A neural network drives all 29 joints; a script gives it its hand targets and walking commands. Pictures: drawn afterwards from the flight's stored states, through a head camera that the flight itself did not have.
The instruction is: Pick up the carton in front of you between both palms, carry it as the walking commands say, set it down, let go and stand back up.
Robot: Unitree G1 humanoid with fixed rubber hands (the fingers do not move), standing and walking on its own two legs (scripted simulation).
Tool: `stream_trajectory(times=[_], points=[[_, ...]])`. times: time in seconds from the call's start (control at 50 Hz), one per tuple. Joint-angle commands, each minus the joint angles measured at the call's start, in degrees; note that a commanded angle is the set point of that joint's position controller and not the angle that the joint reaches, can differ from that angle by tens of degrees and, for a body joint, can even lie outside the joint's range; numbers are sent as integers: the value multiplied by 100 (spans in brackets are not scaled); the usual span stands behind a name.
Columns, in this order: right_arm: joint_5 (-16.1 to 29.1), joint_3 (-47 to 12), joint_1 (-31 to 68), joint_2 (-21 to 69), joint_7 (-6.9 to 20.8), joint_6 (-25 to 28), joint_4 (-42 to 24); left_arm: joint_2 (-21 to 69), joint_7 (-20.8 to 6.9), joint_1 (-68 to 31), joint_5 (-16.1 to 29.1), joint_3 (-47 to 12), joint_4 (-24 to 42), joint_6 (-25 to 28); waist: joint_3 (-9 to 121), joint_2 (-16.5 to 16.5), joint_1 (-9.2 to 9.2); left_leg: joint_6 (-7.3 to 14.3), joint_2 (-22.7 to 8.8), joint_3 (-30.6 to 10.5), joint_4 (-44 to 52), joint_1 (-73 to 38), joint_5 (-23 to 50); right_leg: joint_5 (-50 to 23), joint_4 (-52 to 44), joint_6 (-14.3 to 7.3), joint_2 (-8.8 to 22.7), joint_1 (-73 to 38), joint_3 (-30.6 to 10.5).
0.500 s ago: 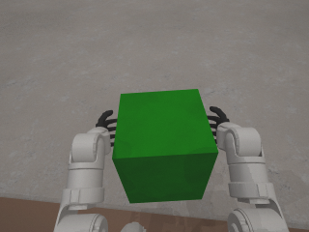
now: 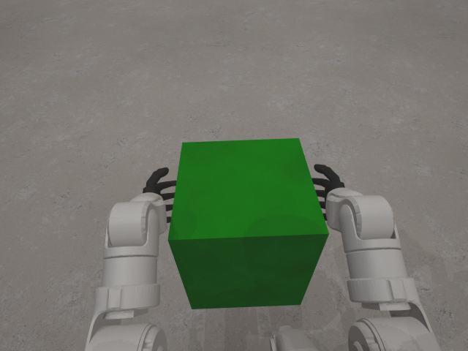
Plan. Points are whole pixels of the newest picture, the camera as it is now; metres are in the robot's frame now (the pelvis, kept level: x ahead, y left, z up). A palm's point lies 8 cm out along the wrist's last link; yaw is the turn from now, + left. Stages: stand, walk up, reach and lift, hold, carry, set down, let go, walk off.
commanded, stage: carry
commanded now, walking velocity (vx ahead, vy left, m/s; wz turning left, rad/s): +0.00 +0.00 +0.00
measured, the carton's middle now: (243, 226) +0.35 -0.02 +0.01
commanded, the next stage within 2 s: none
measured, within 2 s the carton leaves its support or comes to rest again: neither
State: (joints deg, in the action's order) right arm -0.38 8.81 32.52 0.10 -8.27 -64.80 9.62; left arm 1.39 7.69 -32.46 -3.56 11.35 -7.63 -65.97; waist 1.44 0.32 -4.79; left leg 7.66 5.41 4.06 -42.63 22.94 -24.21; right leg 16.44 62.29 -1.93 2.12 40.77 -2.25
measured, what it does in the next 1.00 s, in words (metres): goes down: right foot 0.10 m lower, then left foot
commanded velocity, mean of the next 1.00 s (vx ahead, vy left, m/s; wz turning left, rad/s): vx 0.00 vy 0.00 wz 0.00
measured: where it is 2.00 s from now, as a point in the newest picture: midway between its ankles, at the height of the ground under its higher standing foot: (231, 341)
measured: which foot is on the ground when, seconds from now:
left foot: down 0.00-0.24, up 0.26-0.54, down 0.56-1.00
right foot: up 0.00-0.20, down 0.22-1.00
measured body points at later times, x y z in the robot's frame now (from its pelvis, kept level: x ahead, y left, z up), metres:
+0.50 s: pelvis +0.26 -0.02 -0.09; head +0.34 -0.03 +0.36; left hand +0.62 +0.15 -0.02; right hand +0.64 -0.15 -0.03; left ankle +0.31 +0.12 -0.79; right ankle +0.30 -0.09 -0.81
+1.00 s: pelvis +0.32 +0.00 -0.09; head +0.29 +0.01 +0.36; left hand +0.67 +0.15 +0.03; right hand +0.66 -0.15 +0.03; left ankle +0.33 +0.10 -0.81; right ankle +0.30 -0.09 -0.81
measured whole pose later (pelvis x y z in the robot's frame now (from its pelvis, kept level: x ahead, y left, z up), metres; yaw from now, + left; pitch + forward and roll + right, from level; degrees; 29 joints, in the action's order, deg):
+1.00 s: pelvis +0.32 +0.00 -0.09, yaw +0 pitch +2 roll +0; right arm -2.3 10.4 34.1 0.4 -7.7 -66.8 12.7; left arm 0.4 7.2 -35.2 -3.5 10.7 -13.6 -66.5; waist 7.6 0.3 -0.9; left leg 2.1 1.5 1.5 -34.6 19.9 -16.9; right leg 19.6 34.5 -2.5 -1.9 17.2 1.6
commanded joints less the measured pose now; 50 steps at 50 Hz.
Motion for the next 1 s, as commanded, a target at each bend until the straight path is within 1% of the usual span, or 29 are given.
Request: stream_trajectory(times=[0.0,0.02,0.1,0.12,0.16,0.18,0.2,0.22,0.24,0.26,0.28,0.3,0.32,0.34,0.38,0.44,0.5,0.52,0.54,0.56,0.58,0.6,0.66,0.72,0.76,0.8,0.86,0.92,0.98], points=[[2811,-3858,4517,6753,1534,307,-1246,6136,-1140,-3825,2034,-3630,827,357,2539,-429,-102,452,-1317,-1963,489,-2820,3924,-1519,-604,80,5,953,138],[2792,-3875,4423,6716,1535,341,-1289,6130,-1127,-3825,2033,-3673,915,376,2416,-349,-206,434,-1167,-1829,340,-2773,3503,-1933,-1113,122,-80,921,282],[2829,-3985,4237,6455,1549,399,-1554,5786,-1054,-3725,1886,-3787,1164,381,2185,-539,-484,265,-732,-1375,-146,-2397,3488,-3080,-2964,72,-434,-197,713],[2858,-4001,4191,6408,1544,386,-1566,5649,-1040,-3665,1853,-3761,1198,355,2121,-699,-469,150,-538,-1122,-444,-2117,3501,-3578,-3415,6,-541,-712,789],[2808,-4000,4035,6259,1547,337,-1410,5357,-1036,-3457,1774,-3682,1128,282,2176,-738,-157,-47,-472,-896,-1149,-1747,3086,-4593,-4406,-76,-380,-1843,714],[2745,-3992,3968,6239,1551,317,-1279,5220,-1062,-3367,1727,-3633,1095,239,2270,-650,98,-152,-518,-759,-1709,-1422,3073,-5024,-4915,-118,-198,-2740,725],[2638,-3949,3885,6196,1559,307,-1121,5093,-1111,-3346,1690,-3552,1063,200,2392,-350,416,-304,-478,-645,-2462,-694,2424,-5298,-4752,-132,64,-3950,686],[2549,-3830,3967,6083,1563,241,-987,4872,-1150,-3354,1644,-3432,878,170,2552,919,592,-690,64,-330,-3964,793,-1355,-8189,-3654,-494,1023,-5368,-41],[2614,-3789,4058,6032,1527,95,-734,4713,-1159,-3198,1588,-3238,367,139,3134,1160,614,-927,-138,-715,-4442,2024,-2242,-10106,-2426,-1339,2183,-6881,-1178],[2576,-3674,3920,5901,1473,41,-649,4922,-1187,-2914,1703,-3277,240,121,3514,838,667,-916,-438,-880,-4225,2184,-2125,-9346,-2484,-1520,2231,-6880,-1354],[2503,-3643,3966,5976,1439,13,-707,5166,-1225,-3053,1867,-3357,360,107,3570,599,793,-863,-558,-914,-3717,2492,-1341,-7701,-2726,-1402,1914,-6772,-1238],[2451,-3635,4081,6107,1405,-3,-776,5462,-1258,-3342,2031,-3448,498,106,3617,437,730,-835,-674,-816,-3120,2267,-929,-7085,-2765,-1268,1663,-6332,-1219],[2374,-3597,4122,6290,1361,10,-888,5753,-1287,-3690,2192,-3604,683,132,3737,498,606,-865,-718,-831,-2803,1786,-636,-6617,-2822,-1313,1605,-5697,-1316],[2314,-3571,4222,6348,1318,41,-1021,6025,-1328,-3973,2419,-3712,938,155,3371,122,614,-904,-720,-738,-2017,1385,-137,-5825,-3246,-1246,1364,-4861,-1005],[2167,-3562,4252,6514,1244,103,-1257,6279,-1372,-4375,2631,-3902,1317,207,3300,410,627,-927,-555,-460,-883,474,-28,-5569,-3380,-1070,1053,-4162,-598],[1960,-3638,3960,6479,1134,203,-1502,6390,-1429,-4407,2834,-4137,1587,275,3568,858,658,-815,-382,-290,-211,89,337,-6205,-3079,-883,976,-4350,-399],[1792,-3735,3733,6273,1103,281,-1662,6319,-1492,-4161,2888,-4341,1632,344,3610,770,702,-687,-347,-186,815,-228,1186,-6014,-2612,-804,805,-4543,-248],[1754,-3753,3662,6188,1118,297,-1693,6271,-1505,-4084,2889,-4400,1626,363,3563,688,646,-617,-443,-212,1346,-655,1911,-5646,-2418,-710,719,-4314,-220],[1729,-3762,3611,6091,1149,296,-1711,6207,-1505,-4011,2869,-4428,1594,376,3544,596,578,-434,-732,-559,1501,-1256,2698,-4792,-2296,-579,623,-3767,-259],[1697,-3757,3582,5918,1177,286,-1683,6139,-1497,-3910,2862,-4438,1529,367,3699,28,534,-24,-1456,-1173,889,-2326,5480,-3227,-2105,-342,399,-2755,-129],[1670,-3777,3503,5840,1200,309,-1606,6074,-1486,-3912,2848,-4454,1584,338,3804,-655,438,346,-1925,-1480,525,-2794,7255,-1548,-2284,-163,143,-2272,-44],[1703,-3763,3490,5816,1230,306,-1636,6022,-1464,-4066,2825,-4478,1628,318,3746,-965,391,360,-1993,-1532,576,-2921,7582,-780,-2355,-101,66,-2121,23],[1767,-3745,3518,5694,1309,183,-1553,5897,-1411,-3907,2678,-4307,1261,226,3472,-756,475,106,-1686,-1245,604,-2246,6643,-1333,-2709,-95,79,-2696,56],[1795,-3679,3478,5708,1390,61,-1178,5831,-1422,-3486,2417,-3995,659,135,3370,-148,521,-107,-1336,-899,532,-1396,5100,-3216,-2572,-223,357,-3452,-80],[1844,-3624,3641,5811,1439,28,-970,5877,-1458,-3465,2310,-3836,386,110,3225,96,517,-180,-1213,-830,574,-1110,4290,-3929,-2554,-299,524,-3585,-145],[1923,-3577,3884,5941,1486,9,-794,5932,-1480,-3589,2240,-3689,208,106,3046,145,502,-220,-1227,-851,684,-1107,4074,-3744,-2638,-291,542,-3477,-130],[2034,-3452,4130,6098,1536,-10,-527,5962,-1467,-3798,2170,-3488,21,101,2856,27,483,-239,-1352,-927,818,-1194,4073,-2733,-2773,-213,473,-3279,-94],[2124,-3329,4379,6222,1551,-12,-427,6019,-1439,-4103,2183,-3383,7,102,2561,-105,482,-288,-1352,-1003,1076,-1064,3250,-1717,-3002,-205,437,-3093,-147],[2148,-3198,4516,6271,1532,-34,-351,6065,-1408,-4303,2230,-3316,1,75,2319,-114,479,-335,-1296,-1020,1281,-982,2523,-1259,-3205,-220,443,-2945,-215]])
